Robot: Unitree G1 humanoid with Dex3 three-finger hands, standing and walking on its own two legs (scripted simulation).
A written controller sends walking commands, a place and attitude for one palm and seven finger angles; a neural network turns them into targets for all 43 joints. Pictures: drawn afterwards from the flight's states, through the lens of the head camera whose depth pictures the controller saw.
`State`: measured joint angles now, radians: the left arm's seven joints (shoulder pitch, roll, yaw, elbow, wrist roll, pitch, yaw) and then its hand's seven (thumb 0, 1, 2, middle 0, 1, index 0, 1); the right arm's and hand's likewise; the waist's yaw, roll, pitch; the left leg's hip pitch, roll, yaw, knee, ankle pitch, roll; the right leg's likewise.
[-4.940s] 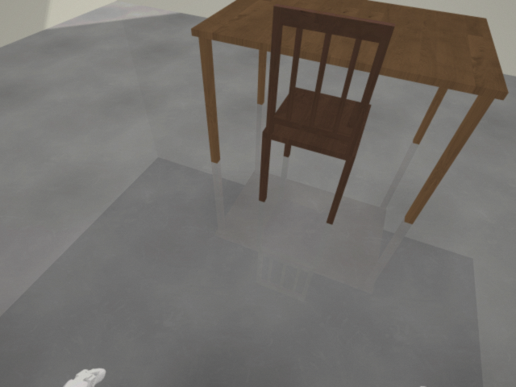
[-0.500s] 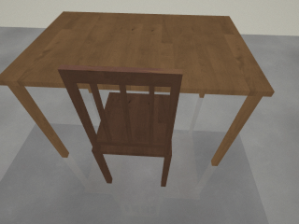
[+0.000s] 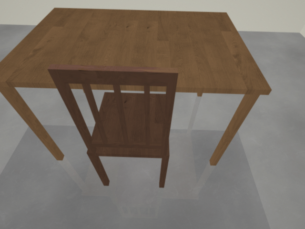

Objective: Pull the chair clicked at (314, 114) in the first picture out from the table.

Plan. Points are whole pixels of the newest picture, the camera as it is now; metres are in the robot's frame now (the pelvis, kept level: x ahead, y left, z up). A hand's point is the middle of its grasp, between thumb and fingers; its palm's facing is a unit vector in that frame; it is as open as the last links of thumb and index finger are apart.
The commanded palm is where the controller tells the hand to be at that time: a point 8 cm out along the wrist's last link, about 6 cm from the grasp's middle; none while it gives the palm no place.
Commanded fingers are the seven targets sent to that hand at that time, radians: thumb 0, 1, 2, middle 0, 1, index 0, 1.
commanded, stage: look again from close up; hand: left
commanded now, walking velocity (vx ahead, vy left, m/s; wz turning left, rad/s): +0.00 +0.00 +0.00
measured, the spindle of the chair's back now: (122, 118) +0.50 +0.14 -0.07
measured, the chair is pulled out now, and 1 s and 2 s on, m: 0.00 0.00 0.00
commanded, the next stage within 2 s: none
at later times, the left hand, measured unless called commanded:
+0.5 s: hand out of the picture +0.00 +0.19 -0.18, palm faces +0.04 -0.99 -0.16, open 7.4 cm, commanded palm none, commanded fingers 0.00 0.90 0.90 -0.20 -0.30 -0.20 -0.30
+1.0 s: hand out of the picture -0.04 +0.20 -0.18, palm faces +0.04 -0.99 -0.15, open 7.4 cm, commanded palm none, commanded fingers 0.00 0.90 0.90 -0.20 -0.30 -0.20 -0.30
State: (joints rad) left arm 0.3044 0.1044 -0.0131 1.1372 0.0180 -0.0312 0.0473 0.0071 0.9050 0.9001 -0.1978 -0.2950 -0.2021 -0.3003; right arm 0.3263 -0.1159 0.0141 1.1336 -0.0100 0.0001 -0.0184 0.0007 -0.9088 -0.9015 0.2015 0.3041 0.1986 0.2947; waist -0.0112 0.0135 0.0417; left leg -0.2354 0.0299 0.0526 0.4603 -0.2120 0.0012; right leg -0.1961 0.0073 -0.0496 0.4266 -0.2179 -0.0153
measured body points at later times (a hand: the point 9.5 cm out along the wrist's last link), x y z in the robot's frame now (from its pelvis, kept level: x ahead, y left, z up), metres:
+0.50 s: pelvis +0.01 +0.03 +0.00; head +0.00 +0.04 +0.45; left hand +0.00 +0.24 -0.17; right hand +0.03 -0.20 -0.15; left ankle +0.02 +0.11 -0.74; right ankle +0.01 -0.11 -0.74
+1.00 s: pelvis +0.00 +0.04 +0.00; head +0.00 +0.05 +0.45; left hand -0.04 +0.25 -0.17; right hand -0.01 -0.18 -0.16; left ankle +0.02 +0.11 -0.74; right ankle +0.01 -0.11 -0.74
